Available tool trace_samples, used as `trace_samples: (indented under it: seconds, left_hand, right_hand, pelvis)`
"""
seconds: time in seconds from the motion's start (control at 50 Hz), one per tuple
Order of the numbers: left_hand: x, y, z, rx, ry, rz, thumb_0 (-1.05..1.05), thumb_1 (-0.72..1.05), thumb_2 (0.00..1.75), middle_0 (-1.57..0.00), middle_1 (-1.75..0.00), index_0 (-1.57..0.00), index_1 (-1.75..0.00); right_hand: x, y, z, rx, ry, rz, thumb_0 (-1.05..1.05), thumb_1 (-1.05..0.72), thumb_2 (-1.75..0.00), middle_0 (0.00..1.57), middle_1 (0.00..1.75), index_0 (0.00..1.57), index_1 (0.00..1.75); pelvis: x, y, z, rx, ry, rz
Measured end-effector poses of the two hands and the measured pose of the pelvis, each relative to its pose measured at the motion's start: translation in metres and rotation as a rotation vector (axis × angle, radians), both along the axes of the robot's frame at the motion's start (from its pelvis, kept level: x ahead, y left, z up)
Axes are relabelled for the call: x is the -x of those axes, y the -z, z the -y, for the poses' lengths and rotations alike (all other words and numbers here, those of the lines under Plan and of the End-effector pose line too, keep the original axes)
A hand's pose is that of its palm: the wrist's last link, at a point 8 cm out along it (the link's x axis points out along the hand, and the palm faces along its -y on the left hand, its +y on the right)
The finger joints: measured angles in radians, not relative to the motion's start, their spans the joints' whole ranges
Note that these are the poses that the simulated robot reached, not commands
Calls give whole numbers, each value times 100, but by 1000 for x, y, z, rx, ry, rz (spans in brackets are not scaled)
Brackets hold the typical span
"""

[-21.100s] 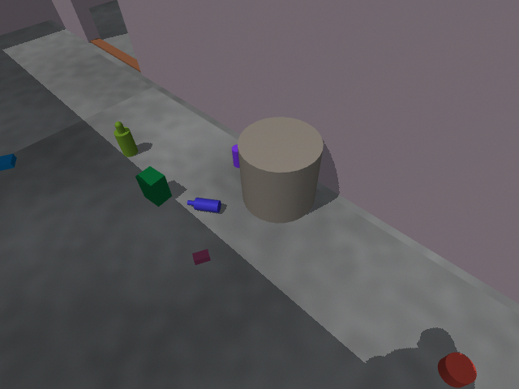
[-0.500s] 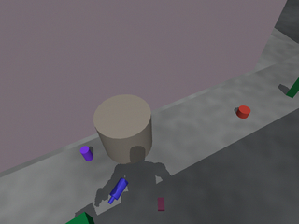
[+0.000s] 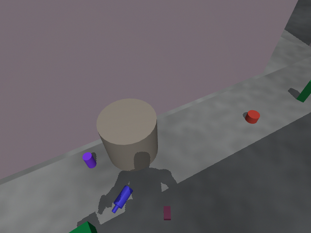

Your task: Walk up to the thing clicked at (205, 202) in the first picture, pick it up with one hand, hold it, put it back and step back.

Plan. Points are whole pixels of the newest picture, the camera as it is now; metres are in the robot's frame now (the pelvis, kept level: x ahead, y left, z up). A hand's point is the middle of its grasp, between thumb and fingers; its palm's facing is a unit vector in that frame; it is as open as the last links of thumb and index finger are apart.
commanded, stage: stand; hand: left
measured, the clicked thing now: (121, 199) +0.44 +0.26 -0.75
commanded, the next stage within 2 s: walk up in 0.40 s
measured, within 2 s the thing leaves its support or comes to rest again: neither
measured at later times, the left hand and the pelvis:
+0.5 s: hand out of the picture +0.08 +0.26 -0.16, palm faces +0.01 -0.94 -0.34, open 7.3 cm; pelvis +0.01 +0.00 +0.00, yaw +0 degrees
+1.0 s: hand out of the picture +0.12 +0.25 -0.16, palm faces +0.02 -0.95 -0.33, open 7.3 cm; pelvis +0.03 +0.00 +0.00, yaw +0 degrees
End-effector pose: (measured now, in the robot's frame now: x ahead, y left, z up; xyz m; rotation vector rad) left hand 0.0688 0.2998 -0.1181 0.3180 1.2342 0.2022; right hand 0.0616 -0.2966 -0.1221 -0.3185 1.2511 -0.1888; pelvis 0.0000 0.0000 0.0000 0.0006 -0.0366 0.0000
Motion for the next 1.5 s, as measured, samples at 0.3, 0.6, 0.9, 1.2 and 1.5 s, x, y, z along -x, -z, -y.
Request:
trace_samples:
  seconds: [0.3,0.6,0.9,1.2,1.5]
  left_hand:
    - [-2,0,-2,-2,-6,-13,0,91,90,-21,-30,-20,-30]
    - [-10,1,-2,8,-44,7,0,91,90,-21,-30,-20,-30]
    - [-30,5,2,20,-37,23,1,91,90,-21,-30,-20,-30]
    - [-43,2,0,16,-18,55,0,91,90,-21,-30,-20,-30]
    - [-29,2,-1,17,-21,34,1,91,90,-21,-30,-20,-30]
  right_hand:
    - [-7,1,-2,0,-5,0,1,-90,-90,20,30,20,30]
    - [-19,-1,2,15,-6,35,1,-90,-90,20,30,20,30]
    - [-35,-4,3,29,3,56,1,-90,-90,20,30,20,30]
    - [-37,-4,-1,22,3,74,1,-90,-90,20,30,20,30]
    - [-22,-3,-2,20,10,53,1,-90,-90,20,30,20,30]
  pelvis:
    - [-5,0,-2,-1,0,-4]
    - [-18,2,-1,0,1,0]
    - [-29,3,-1,4,4,3]
    - [-28,4,-3,3,11,11]
    - [-21,3,-4,1,12,16]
